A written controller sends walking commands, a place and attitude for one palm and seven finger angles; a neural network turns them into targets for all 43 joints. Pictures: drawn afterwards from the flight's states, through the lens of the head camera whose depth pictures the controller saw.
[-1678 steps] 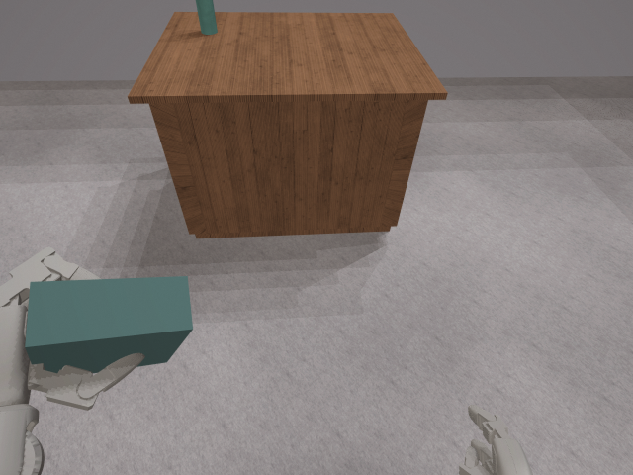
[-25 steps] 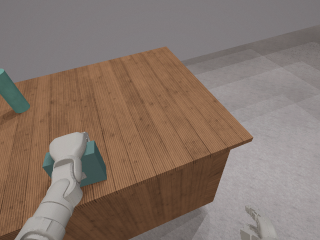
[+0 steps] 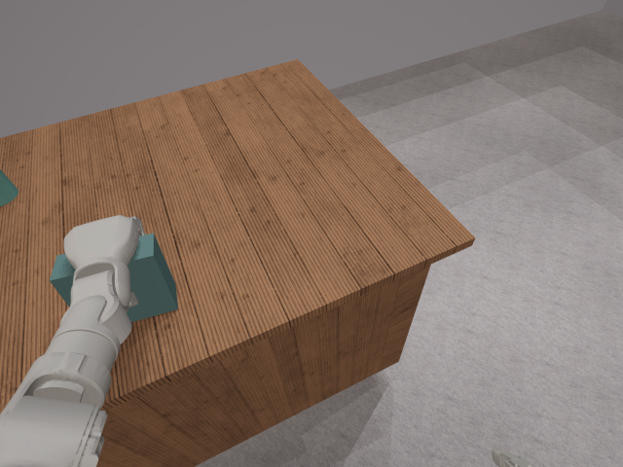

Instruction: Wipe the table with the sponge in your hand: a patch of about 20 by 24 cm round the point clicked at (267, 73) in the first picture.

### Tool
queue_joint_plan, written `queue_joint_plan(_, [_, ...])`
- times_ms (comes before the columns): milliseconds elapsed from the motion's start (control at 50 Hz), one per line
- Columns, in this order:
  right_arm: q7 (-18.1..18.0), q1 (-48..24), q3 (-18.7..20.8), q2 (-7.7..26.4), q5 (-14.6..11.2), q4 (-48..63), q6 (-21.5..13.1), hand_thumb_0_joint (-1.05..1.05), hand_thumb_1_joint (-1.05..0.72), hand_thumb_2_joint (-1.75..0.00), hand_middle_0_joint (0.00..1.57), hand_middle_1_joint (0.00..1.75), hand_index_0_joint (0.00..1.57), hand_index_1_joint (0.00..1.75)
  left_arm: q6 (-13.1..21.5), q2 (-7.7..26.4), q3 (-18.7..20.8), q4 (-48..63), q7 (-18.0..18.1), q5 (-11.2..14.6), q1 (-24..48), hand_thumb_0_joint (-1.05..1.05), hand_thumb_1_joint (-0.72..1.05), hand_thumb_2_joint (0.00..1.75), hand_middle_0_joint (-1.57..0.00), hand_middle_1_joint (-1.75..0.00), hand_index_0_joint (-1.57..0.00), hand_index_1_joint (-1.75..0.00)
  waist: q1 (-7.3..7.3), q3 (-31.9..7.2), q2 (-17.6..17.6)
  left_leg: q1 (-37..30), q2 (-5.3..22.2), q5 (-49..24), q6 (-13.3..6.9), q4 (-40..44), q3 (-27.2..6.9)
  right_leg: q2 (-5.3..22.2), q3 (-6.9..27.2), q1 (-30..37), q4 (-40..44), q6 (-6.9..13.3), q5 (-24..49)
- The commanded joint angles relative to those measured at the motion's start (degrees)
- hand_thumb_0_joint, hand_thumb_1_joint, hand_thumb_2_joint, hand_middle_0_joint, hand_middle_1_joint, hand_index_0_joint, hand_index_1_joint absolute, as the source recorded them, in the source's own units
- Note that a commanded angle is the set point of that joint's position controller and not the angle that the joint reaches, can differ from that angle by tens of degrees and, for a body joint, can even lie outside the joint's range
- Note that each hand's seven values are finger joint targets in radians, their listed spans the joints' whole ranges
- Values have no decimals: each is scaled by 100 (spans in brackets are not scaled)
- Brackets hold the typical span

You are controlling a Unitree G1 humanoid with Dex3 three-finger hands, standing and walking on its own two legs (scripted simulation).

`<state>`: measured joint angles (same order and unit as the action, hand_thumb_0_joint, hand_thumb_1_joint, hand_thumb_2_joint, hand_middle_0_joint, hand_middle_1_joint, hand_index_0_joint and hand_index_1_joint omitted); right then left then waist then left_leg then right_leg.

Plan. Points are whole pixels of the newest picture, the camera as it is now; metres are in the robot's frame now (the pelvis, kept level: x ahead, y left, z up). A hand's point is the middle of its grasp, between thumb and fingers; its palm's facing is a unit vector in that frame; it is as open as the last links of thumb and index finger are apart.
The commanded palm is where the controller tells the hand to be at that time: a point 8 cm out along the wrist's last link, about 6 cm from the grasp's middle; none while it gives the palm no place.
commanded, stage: wipe forward along the middle lane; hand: left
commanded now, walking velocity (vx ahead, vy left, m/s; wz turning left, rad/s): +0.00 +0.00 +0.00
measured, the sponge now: (126, 292) +0.36 +0.31 -0.01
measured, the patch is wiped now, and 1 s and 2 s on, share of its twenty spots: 1.00 1.00 1.00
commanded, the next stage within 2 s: slide back across to the first lane in 0.62 s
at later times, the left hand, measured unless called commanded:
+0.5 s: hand (116, 238) +0.42 +0.33 +0.04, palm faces -0.12 +0.00 -0.99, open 9.5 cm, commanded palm +0.42 +0.33 +0.08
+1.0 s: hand (96, 224) +0.45 +0.37 +0.04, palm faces -0.09 -0.04 -0.99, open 9.6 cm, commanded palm +0.42 +0.38 +0.10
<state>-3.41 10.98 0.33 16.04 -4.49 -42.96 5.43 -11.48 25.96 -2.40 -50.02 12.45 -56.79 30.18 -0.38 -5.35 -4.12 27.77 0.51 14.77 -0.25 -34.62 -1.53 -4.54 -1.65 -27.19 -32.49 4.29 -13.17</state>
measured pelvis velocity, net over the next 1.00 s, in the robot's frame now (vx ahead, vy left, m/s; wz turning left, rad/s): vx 0.03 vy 0.05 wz -0.03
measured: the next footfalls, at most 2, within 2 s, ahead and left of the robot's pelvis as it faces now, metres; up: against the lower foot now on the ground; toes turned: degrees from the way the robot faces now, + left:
none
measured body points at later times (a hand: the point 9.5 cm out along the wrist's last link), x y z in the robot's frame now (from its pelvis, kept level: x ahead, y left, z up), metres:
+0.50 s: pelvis +0.01 +0.02 +0.00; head +0.06 +0.01 +0.44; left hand +0.43 +0.33 +0.09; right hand +0.10 -0.25 -0.14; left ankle +0.03 +0.13 -0.73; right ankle +0.03 -0.07 -0.73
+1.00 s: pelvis +0.03 +0.05 +0.00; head +0.09 +0.05 +0.45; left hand +0.45 +0.37 +0.10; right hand +0.08 -0.23 -0.13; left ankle +0.03 +0.13 -0.73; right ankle +0.03 -0.07 -0.73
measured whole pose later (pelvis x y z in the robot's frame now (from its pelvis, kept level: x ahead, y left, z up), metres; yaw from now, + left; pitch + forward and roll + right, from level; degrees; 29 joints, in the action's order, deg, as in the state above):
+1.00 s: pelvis +0.03 +0.05 +0.00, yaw -2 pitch +13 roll -2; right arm -0.4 16.4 0.5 15.6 -4.0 -43.0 6.3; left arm -8.2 33.0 4.8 -60.5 12.9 -59.7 39.2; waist 3.5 -7.4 -2.8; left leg 31.8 -0.5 18.1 -3.0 -36.8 0.4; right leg -3.6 0.5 -29.9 -31.3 1.0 -14.4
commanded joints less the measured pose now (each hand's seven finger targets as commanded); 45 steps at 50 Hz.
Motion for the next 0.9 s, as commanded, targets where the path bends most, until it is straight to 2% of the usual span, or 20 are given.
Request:
queue_joint_plan(0, [-38,-300,194,719,4,679,-269,0,-90,-90,20,30,20,30,-55,1669,374,161,360,-197,2124,0,10,130,-120,-160,-120,-160,211,-1037,701,194,-223,389,-300,342,84,308,679,779,813,-239,-378])
queue_joint_plan(20, [-36,-294,204,740,11,659,-276,0,-90,-90,20,30,20,30,-22,1839,547,143,379,-204,2205,0,10,130,-120,-160,-120,-160,184,-1134,686,188,-208,327,-307,357,51,285,680,789,785,-219,-329])
queue_joint_plan(80, [-4,-153,218,714,17,642,-291,0,-90,-90,20,30,20,30,4,1616,301,1,412,-260,2300,0,10,130,-120,-160,-120,-160,229,-1297,525,127,-201,228,-307,279,90,295,606,746,692,-223,-104])
queue_joint_plan(120, [13,-107,231,748,29,616,-277,0,-90,-90,20,30,20,30,18,1847,527,-97,420,-288,2266,0,10,130,-120,-160,-120,-160,193,-1525,539,116,-188,14,-307,271,72,276,611,889,624,-206,226])
queue_joint_plan(200, [45,-11,218,735,7,608,-261,0,-90,-90,20,30,20,30,-18,1603,245,-264,427,-283,2461,0,10,130,-120,-160,-120,-160,312,-1316,517,161,-188,92,-308,246,90,270,547,691,640,-228,191])
queue_joint_plan(240, [49,60,235,764,18,567,-252,0,-90,-90,20,30,20,30,-4,1802,406,-359,454,-315,2511,0,10,130,-120,-160,-120,-160,302,-1415,520,147,-188,6,-318,220,76,250,509,703,585,-223,268])
queue_joint_plan(300, [47,118,225,776,19,558,-270,0,-90,-90,20,30,20,30,-10,1833,386,-478,476,-298,2711,0,10,130,-120,-160,-120,-160,364,-1375,649,246,-178,69,-319,210,79,255,499,646,596,-244,235])
queue_joint_plan(360, [47,206,218,796,21,515,-270,0,-90,-90,20,30,20,30,-10,1987,407,-624,480,-364,2976,0,10,130,-120,-160,-120,-160,416,-1387,535,249,-167,74,-318,192,65,242,465,533,551,-237,194])
queue_joint_plan(400, [69,230,210,791,24,520,-279,0,-90,-90,20,30,20,30,-29,1863,272,-632,460,-393,3047,0,10,130,-120,-160,-120,-160,449,-1443,447,155,-153,29,-314,191,60,229,429,453,537,-232,222])
queue_joint_plan(420, [65,250,222,800,35,502,-280,0,-90,-90,20,30,20,30,-14,2064,476,-656,454,-402,3101,0,10,130,-120,-160,-120,-160,399,-1589,416,121,-144,-112,-311,192,49,225,439,545,507,-212,376])
queue_joint_plan(440, [67,318,221,808,36,498,-270,0,-90,-90,20,30,20,30,-27,2081,411,-705,448,-432,3116,0,10,130,-120,-160,-120,-160,425,-1653,347,118,-155,-167,-319,149,59,222,433,557,467,-223,458])
queue_joint_plan(520, [81,395,204,843,46,481,-254,0,-90,-90,20,30,20,30,-30,2324,548,-829,400,-458,3362,0,10,130,-120,-160,-120,-160,446,-1698,311,169,-132,-279,-307,143,34,211,411,535,435,-203,598])
queue_joint_plan(600, [112,549,211,853,59,488,-242,0,-90,-90,20,30,20,30,-12,2285,422,-957,356,-542,3414,0,10,130,-120,-160,-120,-160,491,-1733,247,141,-127,-367,-300,82,32,184,351,426,373,-201,662])
queue_joint_plan(620, [116,532,220,857,71,487,-247,0,-90,-90,20,30,20,30,13,2347,532,-924,336,-513,3392,0,10,130,-120,-160,-120,-160,444,-1863,208,84,-119,-524,-301,85,14,177,351,487,362,-183,807])
queue_joint_plan(680, [135,674,227,890,73,471,-212,0,-90,-90,20,30,20,30,24,2454,508,-989,299,-558,3483,0,10,130,-120,-160,-120,-160,509,-1895,242,101,-115,-618,-296,13,31,165,330,467,311,-196,966])
queue_joint_plan(700, [158,712,248,870,79,483,-215,0,-90,-90,20,30,20,30,36,2376,515,-1043,295,-557,3293,0,10,130,-120,-160,-120,-160,429,-1974,210,63,-118,-696,-290,19,24,152,297,492,283,-181,988])
queue_joint_plan(720, [169,664,258,885,94,482,-212,0,-90,-90,20,30,20,30,95,2534,736,-898,284,-511,3207,0,10,130,-120,-160,-120,-160,334,-2177,127,-67,-95,-957,-294,16,4,149,308,621,242,-146,1229])
queue_joint_plan(760, [196,682,284,873,87,545,-169,0,-90,-90,20,30,20,30,138,2607,821,-784,282,-505,2853,0,10,130,-120,-160,-120,-160,221,-2281,107,-177,-122,-1091,-291,1,19,129,282,779,225,-146,1340])
queue_joint_plan(820, [208,588,286,870,71,586,-152,0,-90,-90,20,30,20,30,189,2677,905,-491,260,-476,2893,0,10,130,-120,-160,-120,-160,178,-2233,-3,-267,-109,-1260,-287,83,-14,130,271,855,239,-111,1441])
queue_joint_plan(880, [229,542,297,892,41,602,-123,0,-90,-90,20,30,20,30,151,2770,974,-423,273,-458,2708,0,10,130,-120,-160,-120,-160,160,-2010,117,-327,-111,-1186,-299,171,-34,116,214,860,313,-126,1241])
